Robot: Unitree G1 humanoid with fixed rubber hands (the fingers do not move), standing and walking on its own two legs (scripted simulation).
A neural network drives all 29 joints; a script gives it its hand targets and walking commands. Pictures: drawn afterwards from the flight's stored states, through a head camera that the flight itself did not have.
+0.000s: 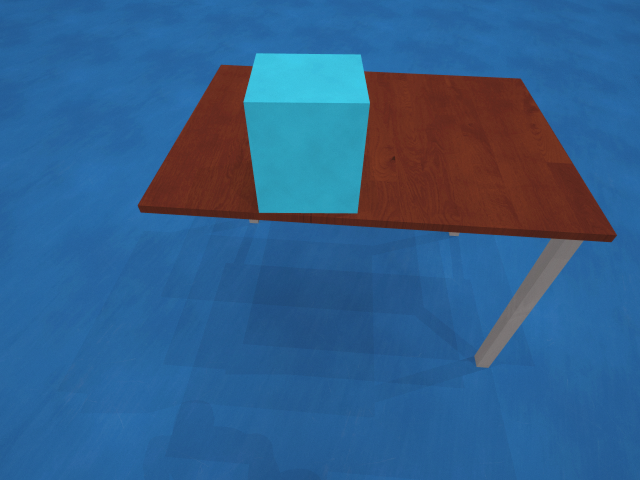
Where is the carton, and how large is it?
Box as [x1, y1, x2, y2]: [243, 53, 369, 212]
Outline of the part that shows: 256,53 243,102 259,212 357,212 369,106 360,55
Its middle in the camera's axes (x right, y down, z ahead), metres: -0.02 -0.22 +0.80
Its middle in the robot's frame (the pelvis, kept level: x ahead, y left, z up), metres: +0.76 +0.02 +0.03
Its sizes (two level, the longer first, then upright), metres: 0.210 0.200 0.250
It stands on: a table, 0.69 m high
